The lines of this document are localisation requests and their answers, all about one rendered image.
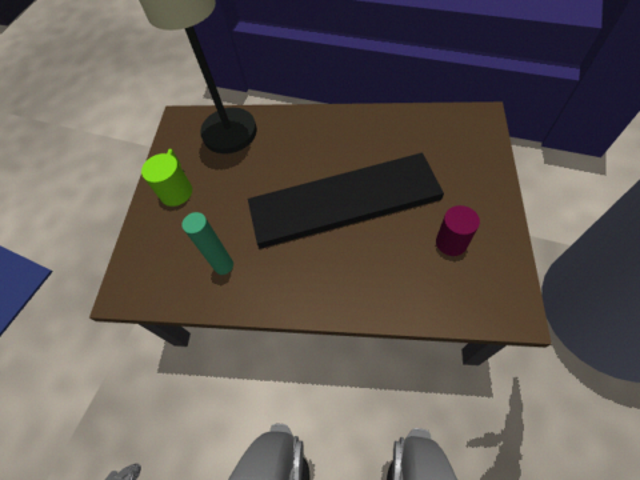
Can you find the left robot hand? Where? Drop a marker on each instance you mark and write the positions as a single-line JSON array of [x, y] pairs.
[[129, 473]]

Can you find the sofa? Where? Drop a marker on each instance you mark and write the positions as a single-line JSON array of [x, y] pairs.
[[567, 71]]

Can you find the desk lamp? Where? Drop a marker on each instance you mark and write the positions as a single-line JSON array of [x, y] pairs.
[[227, 130]]

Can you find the coffee table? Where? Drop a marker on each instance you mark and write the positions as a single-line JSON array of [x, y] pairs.
[[382, 278]]

